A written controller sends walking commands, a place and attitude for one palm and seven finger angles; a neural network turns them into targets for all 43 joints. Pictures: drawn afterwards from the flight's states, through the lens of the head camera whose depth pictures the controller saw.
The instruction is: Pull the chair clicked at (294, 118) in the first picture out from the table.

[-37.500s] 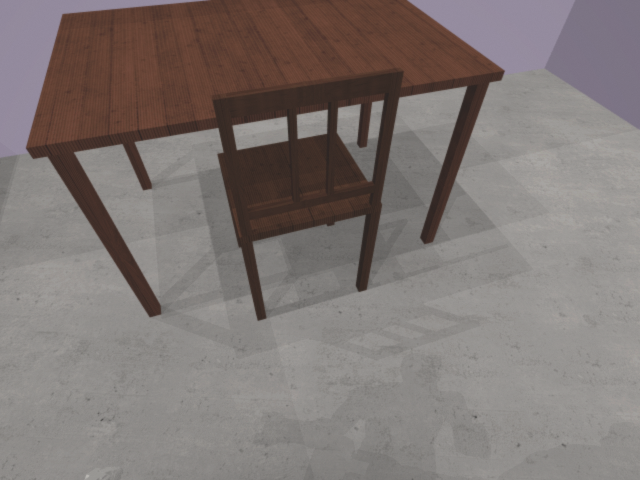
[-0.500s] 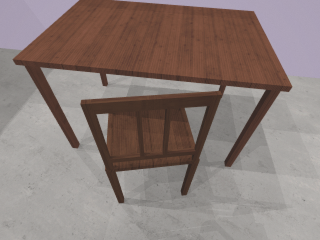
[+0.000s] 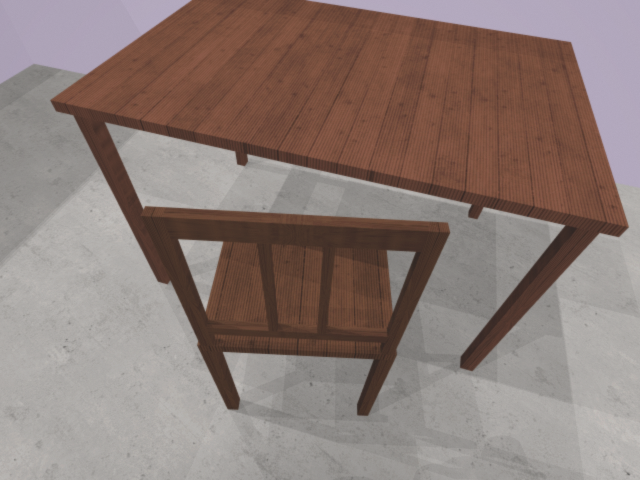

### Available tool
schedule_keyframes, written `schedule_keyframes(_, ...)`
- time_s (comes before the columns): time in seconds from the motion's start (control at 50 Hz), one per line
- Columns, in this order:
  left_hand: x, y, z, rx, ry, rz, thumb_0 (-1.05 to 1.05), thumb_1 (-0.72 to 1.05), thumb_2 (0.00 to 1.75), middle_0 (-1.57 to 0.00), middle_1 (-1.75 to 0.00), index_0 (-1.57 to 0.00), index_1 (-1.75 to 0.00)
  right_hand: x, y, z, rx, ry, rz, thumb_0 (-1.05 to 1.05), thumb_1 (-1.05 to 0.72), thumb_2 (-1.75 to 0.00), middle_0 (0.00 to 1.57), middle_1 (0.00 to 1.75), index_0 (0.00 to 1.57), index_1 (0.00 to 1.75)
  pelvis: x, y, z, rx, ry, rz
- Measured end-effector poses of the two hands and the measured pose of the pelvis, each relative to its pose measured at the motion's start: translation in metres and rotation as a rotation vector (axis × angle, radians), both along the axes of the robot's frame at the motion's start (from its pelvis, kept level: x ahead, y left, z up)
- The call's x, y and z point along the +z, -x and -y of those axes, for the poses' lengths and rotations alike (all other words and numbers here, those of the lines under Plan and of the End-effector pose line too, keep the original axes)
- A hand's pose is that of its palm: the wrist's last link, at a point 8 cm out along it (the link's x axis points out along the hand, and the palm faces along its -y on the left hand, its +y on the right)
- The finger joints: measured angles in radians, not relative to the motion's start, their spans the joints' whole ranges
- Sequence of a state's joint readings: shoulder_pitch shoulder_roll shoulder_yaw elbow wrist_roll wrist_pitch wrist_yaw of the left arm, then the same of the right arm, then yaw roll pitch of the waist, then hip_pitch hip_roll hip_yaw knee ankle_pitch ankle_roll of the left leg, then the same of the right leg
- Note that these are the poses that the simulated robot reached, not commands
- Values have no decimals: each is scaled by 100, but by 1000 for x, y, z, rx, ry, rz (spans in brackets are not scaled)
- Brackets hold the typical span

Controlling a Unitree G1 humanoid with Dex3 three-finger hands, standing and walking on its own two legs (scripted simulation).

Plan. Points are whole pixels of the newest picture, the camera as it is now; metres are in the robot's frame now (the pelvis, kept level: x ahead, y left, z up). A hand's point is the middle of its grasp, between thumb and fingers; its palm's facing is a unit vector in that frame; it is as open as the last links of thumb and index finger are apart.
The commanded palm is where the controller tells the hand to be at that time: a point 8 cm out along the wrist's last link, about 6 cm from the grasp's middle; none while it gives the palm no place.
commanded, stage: shuffle to correct the standing spot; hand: left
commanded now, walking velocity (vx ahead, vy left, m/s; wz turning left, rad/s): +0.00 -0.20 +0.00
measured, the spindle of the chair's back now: (269, 289) +0.42 +0.11 -0.09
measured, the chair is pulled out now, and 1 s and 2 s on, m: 0.16 0.16 0.16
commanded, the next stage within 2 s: come to a stop and stand still in 0.06 s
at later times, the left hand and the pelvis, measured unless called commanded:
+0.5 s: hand out of the picture +0.02 +0.09 -0.17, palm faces +0.08 -0.99 -0.14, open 7.4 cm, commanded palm none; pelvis +0.04 -0.06 +0.01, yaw +1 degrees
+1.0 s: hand out of the picture +0.09 +0.14 -0.16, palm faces -0.01 -0.97 -0.25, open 7.4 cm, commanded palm none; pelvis +0.04 -0.05 +0.00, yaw -1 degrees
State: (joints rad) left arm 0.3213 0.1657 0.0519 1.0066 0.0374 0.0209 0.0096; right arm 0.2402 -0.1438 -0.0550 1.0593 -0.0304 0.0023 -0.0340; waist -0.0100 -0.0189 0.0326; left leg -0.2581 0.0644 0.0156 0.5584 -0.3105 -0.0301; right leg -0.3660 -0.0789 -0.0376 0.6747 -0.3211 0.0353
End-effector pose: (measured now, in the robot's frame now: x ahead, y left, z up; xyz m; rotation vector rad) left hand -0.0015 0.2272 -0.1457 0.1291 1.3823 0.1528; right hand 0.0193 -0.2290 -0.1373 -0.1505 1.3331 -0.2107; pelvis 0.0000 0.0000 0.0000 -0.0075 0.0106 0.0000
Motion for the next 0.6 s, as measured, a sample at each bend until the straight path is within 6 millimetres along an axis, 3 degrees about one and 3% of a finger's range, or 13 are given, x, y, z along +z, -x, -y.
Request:
schedule_keyframes(0.08,-2,-7,16,19,-42,3,1,93,90,-20,-30,-19,-30,-14,-15,33,8,1,-20,1,-91,-89,20,30,21,30,-9,-12,26,18,4,2)
schedule_keyframes(0.18,-2,-8,46,52,-9,-24,1,92,90,-20,-30,-19,-30,-2,-40,57,32,41,-17,1,-91,-89,20,30,20,30,-3,-24,43,25,7,0)
schedule_keyframes(0.28,-16,-10,73,54,65,-54,0,91,90,-20,-30,-19,-30,6,-63,60,45,63,36,1,-91,-89,20,30,20,30,-5,-35,51,13,23,13)
schedule_keyframes(0.36,-14,-19,93,52,97,-55,0,91,90,-20,-30,-19,-30,13,-74,54,59,41,48,1,-92,-89,20,30,20,30,3,-42,58,10,1,25)
schedule_keyframes(0.48,-1,-17,91,56,54,-60,2,92,90,-20,-30,-20,-30,9,-88,55,74,2,59,0,-94,-89,20,30,20,30,7,-44,62,13,-5,16)
schedule_keyframes(0.6,7,-20,74,47,-14,-42,1,91,90,-20,-30,-20,-30,3,-83,57,67,-22,60,0,-93,-89,20,30,20,30,7,-40,64,11,-13,16)
